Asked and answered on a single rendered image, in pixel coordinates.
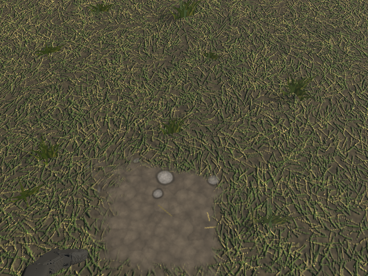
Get robot left hand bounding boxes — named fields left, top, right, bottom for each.
left=21, top=248, right=88, bottom=276

